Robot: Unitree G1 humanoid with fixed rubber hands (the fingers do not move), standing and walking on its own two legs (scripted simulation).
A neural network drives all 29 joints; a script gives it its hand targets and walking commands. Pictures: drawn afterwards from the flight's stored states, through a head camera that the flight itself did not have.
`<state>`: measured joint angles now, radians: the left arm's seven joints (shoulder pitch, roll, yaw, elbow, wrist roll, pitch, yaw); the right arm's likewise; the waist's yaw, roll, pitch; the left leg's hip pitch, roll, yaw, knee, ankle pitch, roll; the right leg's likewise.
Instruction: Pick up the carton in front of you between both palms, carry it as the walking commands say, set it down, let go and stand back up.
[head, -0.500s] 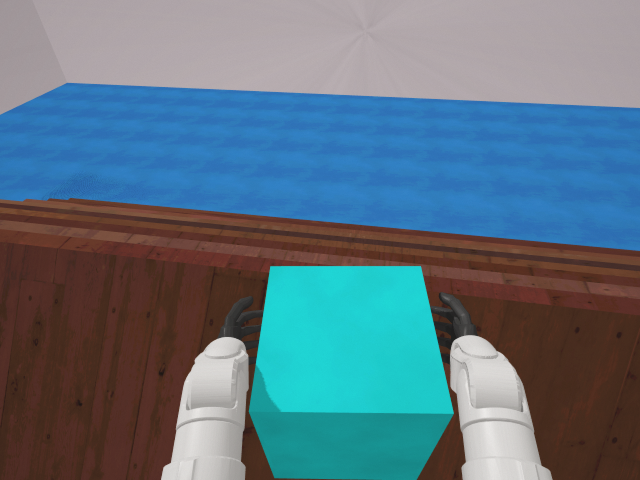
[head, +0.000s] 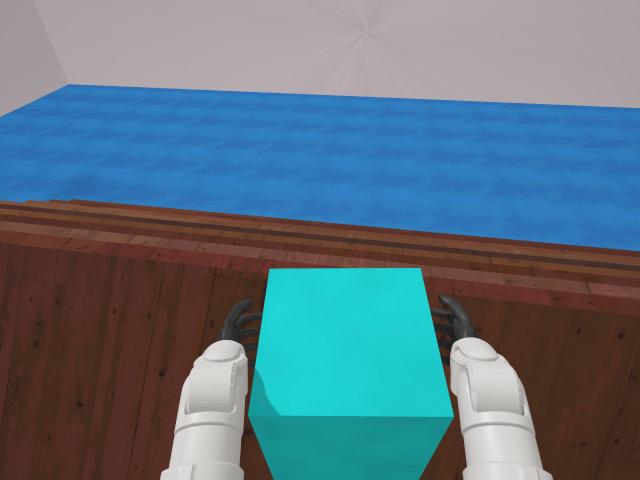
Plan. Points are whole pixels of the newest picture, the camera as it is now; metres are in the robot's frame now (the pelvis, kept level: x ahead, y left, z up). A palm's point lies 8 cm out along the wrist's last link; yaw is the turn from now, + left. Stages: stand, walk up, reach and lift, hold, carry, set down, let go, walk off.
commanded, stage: carry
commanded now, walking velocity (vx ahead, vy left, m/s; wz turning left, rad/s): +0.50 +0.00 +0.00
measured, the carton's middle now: (344, 378) +0.30 +0.00 -0.03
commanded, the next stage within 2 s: none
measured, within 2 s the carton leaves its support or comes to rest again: neither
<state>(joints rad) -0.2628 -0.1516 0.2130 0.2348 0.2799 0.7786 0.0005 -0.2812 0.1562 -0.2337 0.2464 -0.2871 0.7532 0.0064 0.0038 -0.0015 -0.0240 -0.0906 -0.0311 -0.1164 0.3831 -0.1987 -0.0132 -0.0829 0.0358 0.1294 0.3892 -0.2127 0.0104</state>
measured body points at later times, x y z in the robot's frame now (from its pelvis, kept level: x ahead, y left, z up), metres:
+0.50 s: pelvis +0.15 +0.00 -0.01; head +0.13 +0.00 +0.44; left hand +0.42 +0.15 +0.07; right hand +0.43 -0.15 +0.07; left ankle +0.14 +0.09 -0.75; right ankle +0.04 -0.11 -0.70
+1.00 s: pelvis +0.43 -0.07 +0.00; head +0.46 -0.09 +0.45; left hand +0.71 +0.09 +0.07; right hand +0.73 -0.21 +0.06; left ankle +0.42 +0.07 -0.67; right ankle +0.42 -0.13 -0.74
